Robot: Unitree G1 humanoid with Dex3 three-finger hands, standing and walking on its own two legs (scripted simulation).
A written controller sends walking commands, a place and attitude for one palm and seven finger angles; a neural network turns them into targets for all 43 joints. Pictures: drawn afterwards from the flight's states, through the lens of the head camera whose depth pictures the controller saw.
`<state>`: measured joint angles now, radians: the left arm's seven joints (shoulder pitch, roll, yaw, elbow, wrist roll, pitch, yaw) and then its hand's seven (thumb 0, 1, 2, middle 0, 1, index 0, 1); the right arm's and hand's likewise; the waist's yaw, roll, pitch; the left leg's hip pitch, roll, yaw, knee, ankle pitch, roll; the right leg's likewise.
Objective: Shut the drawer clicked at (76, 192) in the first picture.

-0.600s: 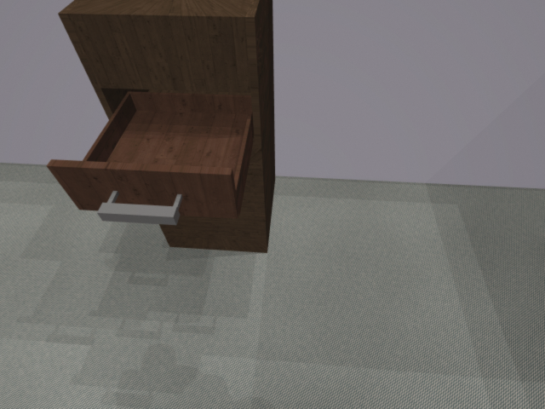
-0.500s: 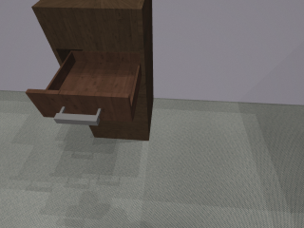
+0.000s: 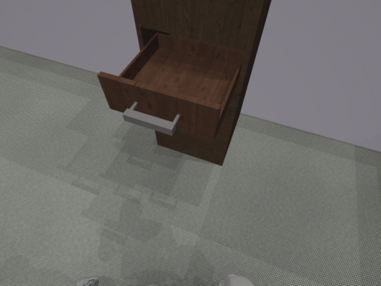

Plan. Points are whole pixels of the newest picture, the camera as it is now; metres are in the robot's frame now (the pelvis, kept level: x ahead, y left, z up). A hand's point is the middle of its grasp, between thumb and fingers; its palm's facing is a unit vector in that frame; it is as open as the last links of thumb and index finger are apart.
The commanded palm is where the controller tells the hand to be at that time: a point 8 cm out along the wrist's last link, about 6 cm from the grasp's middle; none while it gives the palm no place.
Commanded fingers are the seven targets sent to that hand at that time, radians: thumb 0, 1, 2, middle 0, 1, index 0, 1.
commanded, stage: stand and wait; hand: left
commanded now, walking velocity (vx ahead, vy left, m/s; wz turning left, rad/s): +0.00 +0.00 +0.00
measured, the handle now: (152, 116) +0.57 +0.14 -0.07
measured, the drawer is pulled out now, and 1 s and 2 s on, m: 0.29 0.29 0.29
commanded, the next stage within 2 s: look at it before walking up in 0.46 s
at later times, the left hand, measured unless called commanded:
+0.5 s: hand out of the picture -0.01 +0.13 -0.18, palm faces +0.17 -0.97 -0.19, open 7.4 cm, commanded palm none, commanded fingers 0.00 0.90 0.90 -0.20 -0.30 -0.20 -0.30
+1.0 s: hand out of the picture +0.06 +0.15 -0.16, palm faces +0.10 -0.97 -0.24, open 7.4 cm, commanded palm none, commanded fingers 0.00 0.90 0.90 -0.20 -0.30 -0.20 -0.30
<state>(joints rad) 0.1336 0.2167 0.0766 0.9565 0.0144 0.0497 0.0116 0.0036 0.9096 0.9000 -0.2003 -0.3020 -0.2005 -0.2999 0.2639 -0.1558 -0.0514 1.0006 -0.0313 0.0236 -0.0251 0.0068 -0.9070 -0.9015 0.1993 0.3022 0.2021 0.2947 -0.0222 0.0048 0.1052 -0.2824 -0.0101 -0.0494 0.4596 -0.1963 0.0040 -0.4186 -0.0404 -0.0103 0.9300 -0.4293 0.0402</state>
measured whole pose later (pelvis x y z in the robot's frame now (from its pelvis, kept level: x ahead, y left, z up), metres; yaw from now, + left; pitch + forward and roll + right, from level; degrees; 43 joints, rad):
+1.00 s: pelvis +0.02 -0.05 +0.00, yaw +5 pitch -1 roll +0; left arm 0.16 0.19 0.03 1.11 0.00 0.00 0.02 0.00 0.91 0.90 -0.20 -0.30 -0.20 -0.30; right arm 0.27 -0.16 -0.02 1.14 -0.01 0.01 -0.04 0.01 -0.91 -0.90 0.20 0.30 0.20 0.29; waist -0.02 0.02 0.07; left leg -0.13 0.05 0.00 0.37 -0.22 -0.05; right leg -0.11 0.01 -0.04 0.38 -0.25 -0.02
